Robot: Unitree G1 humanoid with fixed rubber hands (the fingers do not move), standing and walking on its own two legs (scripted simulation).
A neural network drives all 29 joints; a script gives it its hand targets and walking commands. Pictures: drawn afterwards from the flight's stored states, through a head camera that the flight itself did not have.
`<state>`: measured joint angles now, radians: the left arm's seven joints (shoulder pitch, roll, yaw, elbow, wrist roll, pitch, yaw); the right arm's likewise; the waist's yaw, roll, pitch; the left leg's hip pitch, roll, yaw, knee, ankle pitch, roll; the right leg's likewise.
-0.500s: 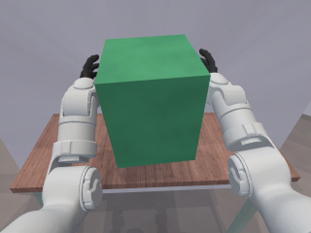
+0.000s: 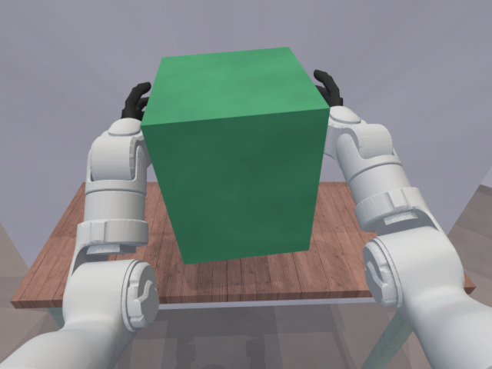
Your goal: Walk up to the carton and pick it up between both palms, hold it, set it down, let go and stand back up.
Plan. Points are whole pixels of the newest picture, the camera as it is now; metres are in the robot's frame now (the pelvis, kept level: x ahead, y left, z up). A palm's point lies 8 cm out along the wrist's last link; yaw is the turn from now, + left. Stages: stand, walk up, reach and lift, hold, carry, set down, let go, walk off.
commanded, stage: reach and lift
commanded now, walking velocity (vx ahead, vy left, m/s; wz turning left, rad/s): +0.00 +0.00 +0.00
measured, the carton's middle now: (236, 155) +0.37 -0.01 +0.23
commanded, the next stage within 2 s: hold in 0.16 s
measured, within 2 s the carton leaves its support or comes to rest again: neither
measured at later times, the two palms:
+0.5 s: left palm (124, 116) +0.36 +0.15 +0.30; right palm (333, 99) +0.36 -0.15 +0.32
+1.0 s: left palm (121, 107) +0.37 +0.15 +0.31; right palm (332, 93) +0.37 -0.14 +0.33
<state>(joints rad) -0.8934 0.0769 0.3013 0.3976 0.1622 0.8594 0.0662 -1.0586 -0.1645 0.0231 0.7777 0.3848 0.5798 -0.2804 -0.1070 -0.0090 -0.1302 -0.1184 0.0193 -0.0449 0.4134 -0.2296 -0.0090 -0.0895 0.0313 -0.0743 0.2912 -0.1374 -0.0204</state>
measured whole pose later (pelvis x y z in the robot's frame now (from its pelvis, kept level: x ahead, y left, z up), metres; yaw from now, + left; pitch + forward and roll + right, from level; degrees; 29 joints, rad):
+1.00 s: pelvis -0.01 -0.01 +0.00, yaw +1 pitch -3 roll -2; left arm -1.06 0.13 0.33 0.58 0.15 0.90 0.03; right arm -1.22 -0.19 0.02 0.92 0.40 0.67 -0.30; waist -0.08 0.01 -0.20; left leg -0.16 0.02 -0.08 0.41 -0.21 -0.02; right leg -0.12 0.05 -0.06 0.29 -0.13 -0.03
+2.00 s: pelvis -0.01 -0.01 +0.00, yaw +1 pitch -3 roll -2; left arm -1.03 0.11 0.34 0.54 0.18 0.91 0.02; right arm -1.21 -0.20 0.02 0.91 0.42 0.68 -0.30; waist -0.08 0.01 -0.20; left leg -0.15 0.01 -0.09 0.41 -0.22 -0.02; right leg -0.11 0.05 -0.04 0.29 -0.13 -0.03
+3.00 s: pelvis +0.00 -0.01 +0.00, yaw +1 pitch -3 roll -2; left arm -1.04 0.12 0.33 0.53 0.16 0.92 0.04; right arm -1.20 -0.20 0.02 0.88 0.42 0.70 -0.31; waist -0.09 0.00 -0.21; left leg -0.15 0.01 -0.10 0.42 -0.22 -0.02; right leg -0.11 0.06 -0.02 0.28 -0.13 -0.03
